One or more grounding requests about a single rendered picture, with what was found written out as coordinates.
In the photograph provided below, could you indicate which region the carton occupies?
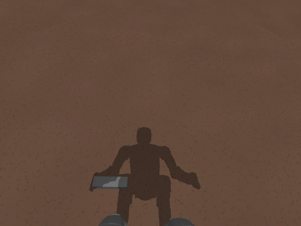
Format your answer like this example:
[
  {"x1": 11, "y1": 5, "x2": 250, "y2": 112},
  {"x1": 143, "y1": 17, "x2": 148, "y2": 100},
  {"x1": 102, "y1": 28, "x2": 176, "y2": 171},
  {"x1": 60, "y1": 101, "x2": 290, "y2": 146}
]
[{"x1": 92, "y1": 176, "x2": 128, "y2": 189}]

